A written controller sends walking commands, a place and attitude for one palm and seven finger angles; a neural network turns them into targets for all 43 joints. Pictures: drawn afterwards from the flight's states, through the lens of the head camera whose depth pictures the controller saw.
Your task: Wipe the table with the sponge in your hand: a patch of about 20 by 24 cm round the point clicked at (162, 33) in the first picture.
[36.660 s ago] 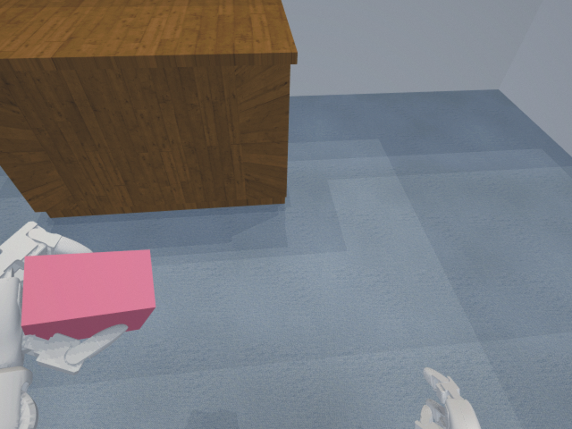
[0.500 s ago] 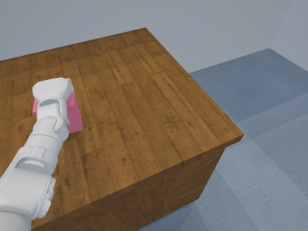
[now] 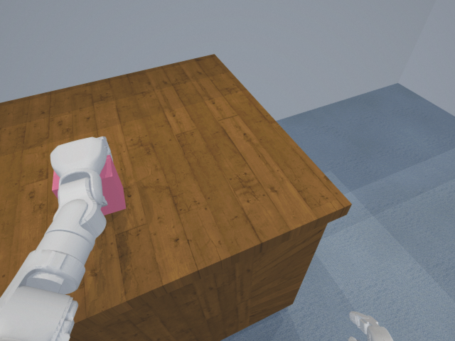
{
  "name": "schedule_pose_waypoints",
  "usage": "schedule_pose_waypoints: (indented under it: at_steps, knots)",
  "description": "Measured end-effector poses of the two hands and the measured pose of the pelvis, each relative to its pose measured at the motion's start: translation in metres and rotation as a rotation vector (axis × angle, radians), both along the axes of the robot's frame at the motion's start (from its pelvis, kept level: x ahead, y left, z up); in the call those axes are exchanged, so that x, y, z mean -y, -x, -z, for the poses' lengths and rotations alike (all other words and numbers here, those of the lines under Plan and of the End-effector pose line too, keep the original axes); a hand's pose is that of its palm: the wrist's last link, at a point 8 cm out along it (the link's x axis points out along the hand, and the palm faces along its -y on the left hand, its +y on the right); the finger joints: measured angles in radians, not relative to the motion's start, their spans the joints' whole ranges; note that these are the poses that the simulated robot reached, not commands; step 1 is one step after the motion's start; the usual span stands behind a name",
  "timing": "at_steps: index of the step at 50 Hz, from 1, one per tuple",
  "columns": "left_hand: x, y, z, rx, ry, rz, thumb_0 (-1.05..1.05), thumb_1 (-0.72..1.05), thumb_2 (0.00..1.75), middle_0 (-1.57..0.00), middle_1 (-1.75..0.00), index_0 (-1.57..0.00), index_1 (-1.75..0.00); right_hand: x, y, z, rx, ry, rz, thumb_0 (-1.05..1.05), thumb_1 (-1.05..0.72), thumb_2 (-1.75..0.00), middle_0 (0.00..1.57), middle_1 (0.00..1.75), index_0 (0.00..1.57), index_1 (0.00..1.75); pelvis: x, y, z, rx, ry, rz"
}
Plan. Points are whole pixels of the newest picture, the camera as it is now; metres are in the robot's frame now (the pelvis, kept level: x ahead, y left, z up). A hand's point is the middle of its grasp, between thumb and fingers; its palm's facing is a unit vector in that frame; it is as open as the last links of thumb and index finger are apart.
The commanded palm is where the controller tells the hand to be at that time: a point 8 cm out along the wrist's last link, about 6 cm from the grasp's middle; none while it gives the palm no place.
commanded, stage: wipe back along the middle lane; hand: left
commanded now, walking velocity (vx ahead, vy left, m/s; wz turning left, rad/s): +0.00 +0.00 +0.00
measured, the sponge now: (95, 194) +0.38 +0.30 +0.04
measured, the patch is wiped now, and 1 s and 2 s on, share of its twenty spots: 0.45 0.60 0.75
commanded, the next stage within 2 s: slide across to the third lane in 0.90 s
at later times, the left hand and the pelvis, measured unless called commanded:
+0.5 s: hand (96, 192) +0.35 +0.27 +0.09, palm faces +0.06 -0.04 -1.00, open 10.4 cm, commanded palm +0.29 +0.24 +0.12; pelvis +0.00 +0.02 +0.00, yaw +0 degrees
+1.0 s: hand (101, 211) +0.30 +0.24 +0.09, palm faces +0.11 -0.07 -0.99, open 10.4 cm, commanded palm +0.26 +0.23 +0.12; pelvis -0.01 +0.01 +0.00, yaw -1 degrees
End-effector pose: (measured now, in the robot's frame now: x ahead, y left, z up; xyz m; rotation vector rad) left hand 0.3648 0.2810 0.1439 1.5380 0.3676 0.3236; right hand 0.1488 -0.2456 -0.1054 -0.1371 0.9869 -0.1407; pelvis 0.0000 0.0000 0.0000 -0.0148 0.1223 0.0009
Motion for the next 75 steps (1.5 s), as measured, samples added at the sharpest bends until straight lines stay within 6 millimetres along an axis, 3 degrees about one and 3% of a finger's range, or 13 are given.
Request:
schedule_pose_waypoints:
  at_steps: [25,41,49,61,75]
  knots:
    - [0.02,0.042,0.0,0.091,0.031,0.018,0.0,-0.49,1.04,-0.64,-1.4,-0.66,-1.41,-0.044,-0.043,-0.011,0.123,-0.075,-0.089,0.01,-0.91,-0.9,0.2,0.3,0.2,0.29,-0.018,-0.002,0.002,0.041,0.001,-0.001]
    - [0.037,0.073,0.0,0.133,0.057,0.03,0.01,-0.49,1.04,-0.64,-1.4,-0.66,-1.41,-0.061,-0.059,-0.022,0.197,-0.122,-0.14,0.01,-0.9,-0.9,0.2,0.3,0.2,0.29,-0.02,0.004,0.003,0.071,-0.002,0.005]
    - [0.045,0.085,0.001,0.138,0.059,0.026,0.01,-0.49,1.04,-0.64,-1.4,-0.66,-1.41,-0.059,-0.059,-0.025,0.214,-0.128,-0.151,0.01,-0.9,-0.9,0.2,0.3,0.2,0.29,-0.014,0.009,0.004,0.083,-0.007,0.012]
    - [0.053,0.08,-0.001,0.084,0.046,-0.001,0.01,-0.5,1.04,-0.66,-1.39,-0.67,-1.39,-0.036,-0.046,-0.02,0.19,-0.094,-0.126,0.01,-0.9,-0.9,0.2,0.3,0.2,0.29,-0.001,0.016,0.003,0.091,-0.013,0.002]
    - [0.089,0.074,-0.004,0.059,0.041,0.069,0.01,-0.52,1.04,-0.69,-1.35,-0.71,-1.35,-0.027,-0.038,-0.012,0.175,-0.11,-0.133,0.01,-0.91,-0.9,0.19,0.3,0.2,0.29,0.014,0.023,0.002,0.106,-0.024,-0.012]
